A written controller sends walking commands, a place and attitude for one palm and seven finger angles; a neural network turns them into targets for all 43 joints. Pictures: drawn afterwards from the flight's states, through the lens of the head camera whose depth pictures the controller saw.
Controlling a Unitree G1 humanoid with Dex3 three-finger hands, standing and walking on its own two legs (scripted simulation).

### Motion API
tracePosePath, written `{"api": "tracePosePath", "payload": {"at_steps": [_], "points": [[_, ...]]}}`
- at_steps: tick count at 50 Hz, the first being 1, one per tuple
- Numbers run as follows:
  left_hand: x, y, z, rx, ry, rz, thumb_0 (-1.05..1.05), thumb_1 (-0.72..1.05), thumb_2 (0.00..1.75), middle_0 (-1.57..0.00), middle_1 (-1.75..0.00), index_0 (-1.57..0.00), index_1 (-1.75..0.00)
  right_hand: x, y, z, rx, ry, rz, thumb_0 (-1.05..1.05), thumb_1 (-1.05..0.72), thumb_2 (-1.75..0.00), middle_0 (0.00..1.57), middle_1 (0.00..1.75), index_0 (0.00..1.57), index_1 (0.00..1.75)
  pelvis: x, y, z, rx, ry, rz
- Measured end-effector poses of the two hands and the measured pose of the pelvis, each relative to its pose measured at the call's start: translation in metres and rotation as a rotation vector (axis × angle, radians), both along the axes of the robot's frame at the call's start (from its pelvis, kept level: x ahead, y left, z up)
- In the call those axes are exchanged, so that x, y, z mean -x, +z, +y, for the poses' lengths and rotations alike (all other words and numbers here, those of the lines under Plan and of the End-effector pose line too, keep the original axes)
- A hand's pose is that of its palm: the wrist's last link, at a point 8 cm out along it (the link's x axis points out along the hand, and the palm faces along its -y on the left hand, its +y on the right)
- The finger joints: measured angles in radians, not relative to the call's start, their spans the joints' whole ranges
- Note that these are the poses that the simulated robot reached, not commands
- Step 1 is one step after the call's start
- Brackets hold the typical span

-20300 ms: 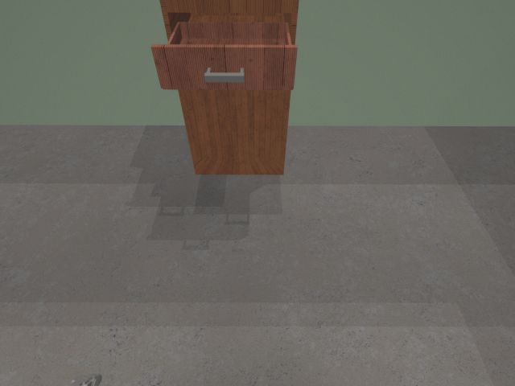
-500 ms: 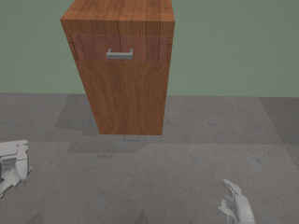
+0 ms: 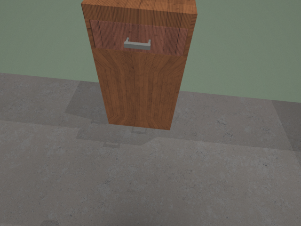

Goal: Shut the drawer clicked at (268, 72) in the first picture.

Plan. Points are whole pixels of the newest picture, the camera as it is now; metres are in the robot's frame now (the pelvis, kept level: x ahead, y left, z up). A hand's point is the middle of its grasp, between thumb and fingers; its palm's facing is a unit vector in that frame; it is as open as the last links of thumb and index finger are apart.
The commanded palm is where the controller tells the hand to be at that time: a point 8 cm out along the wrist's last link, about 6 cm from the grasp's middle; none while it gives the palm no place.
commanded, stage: let the arm hang, fingers relaxed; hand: left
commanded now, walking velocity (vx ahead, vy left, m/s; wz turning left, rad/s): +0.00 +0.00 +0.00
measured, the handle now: (138, 43) +0.87 +0.13 +0.00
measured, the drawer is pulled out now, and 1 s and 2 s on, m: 0.00 0.00 0.00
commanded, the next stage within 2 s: look to check the result in 0.66 s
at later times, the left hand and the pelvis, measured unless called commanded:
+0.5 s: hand out of the picture +0.00 +0.15 -0.17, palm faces +0.04 -0.99 -0.16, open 7.3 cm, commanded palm none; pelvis +0.00 +0.00 +0.00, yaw -1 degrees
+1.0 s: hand out of the picture +0.00 +0.15 -0.17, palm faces +0.05 -0.98 -0.19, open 7.4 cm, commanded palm none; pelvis +0.01 -0.01 +0.00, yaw -1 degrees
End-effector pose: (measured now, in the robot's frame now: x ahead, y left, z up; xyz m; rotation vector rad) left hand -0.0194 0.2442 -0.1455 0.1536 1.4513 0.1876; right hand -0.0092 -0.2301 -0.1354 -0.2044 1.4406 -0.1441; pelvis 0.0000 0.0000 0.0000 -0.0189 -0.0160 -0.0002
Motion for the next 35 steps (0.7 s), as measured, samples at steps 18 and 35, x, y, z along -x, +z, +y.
{"api": "tracePosePath", "payload": {"at_steps": [18,35], "points": [[0.015,0.004,-0.026,0.033,0.018,0.032,0.00,0.91,0.90,-0.26,-0.37,-0.25,-0.37,0.015,-0.015,0.037,-0.091,-0.064,0.000,0.01,-0.91,-0.90,0.20,0.30,0.20,0.30,0.000,0.002,0.005,-0.015,-0.019,-0.014],[-0.015,0.001,-0.041,0.044,0.007,-0.033,0.00,0.92,0.90,-0.20,-0.30,-0.20,-0.30,0.018,-0.013,0.023,-0.074,-0.089,0.010,0.00,-0.91,-0.90,0.19,0.30,0.20,0.30,-0.007,0.002,-0.007,-0.016,-0.018,-0.018]]}}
